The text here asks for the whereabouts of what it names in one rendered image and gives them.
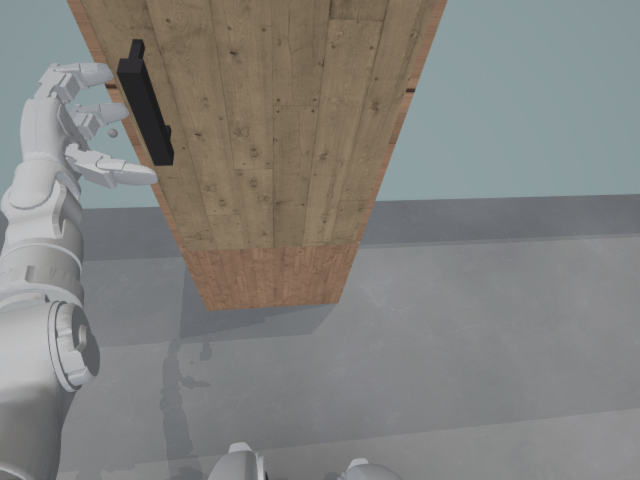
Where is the left robot shin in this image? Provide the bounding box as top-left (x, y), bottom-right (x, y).
top-left (229, 442), bottom-right (253, 453)

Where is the robot left hand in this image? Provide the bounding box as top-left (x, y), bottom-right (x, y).
top-left (20, 63), bottom-right (158, 189)

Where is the handle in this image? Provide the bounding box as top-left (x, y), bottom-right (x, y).
top-left (116, 39), bottom-right (174, 166)

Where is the left robot forearm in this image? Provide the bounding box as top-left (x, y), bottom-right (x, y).
top-left (0, 159), bottom-right (84, 313)

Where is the left robot thigh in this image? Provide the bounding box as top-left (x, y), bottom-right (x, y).
top-left (208, 450), bottom-right (266, 480)

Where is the cupboard door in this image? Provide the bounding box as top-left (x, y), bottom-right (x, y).
top-left (80, 0), bottom-right (436, 251)

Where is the left robot upper arm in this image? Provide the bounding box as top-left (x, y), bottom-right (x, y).
top-left (0, 301), bottom-right (100, 480)

